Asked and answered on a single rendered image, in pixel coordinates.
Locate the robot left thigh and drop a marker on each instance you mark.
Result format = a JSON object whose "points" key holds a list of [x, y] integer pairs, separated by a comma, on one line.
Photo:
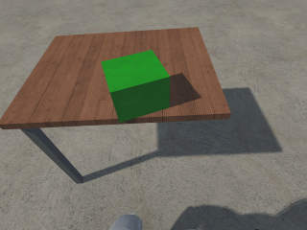
{"points": [[127, 222]]}

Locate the table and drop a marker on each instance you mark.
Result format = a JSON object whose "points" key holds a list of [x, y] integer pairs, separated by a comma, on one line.
{"points": [[68, 86]]}

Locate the carton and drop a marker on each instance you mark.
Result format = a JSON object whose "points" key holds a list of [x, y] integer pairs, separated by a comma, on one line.
{"points": [[138, 85]]}

